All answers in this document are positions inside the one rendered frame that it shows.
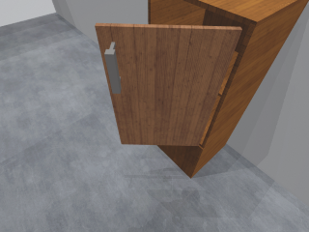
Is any handle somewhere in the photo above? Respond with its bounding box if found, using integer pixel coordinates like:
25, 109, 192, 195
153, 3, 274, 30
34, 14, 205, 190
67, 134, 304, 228
104, 42, 122, 94

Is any cupboard door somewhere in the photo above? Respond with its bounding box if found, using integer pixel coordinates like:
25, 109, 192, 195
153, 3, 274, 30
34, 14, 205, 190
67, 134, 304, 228
95, 23, 242, 146

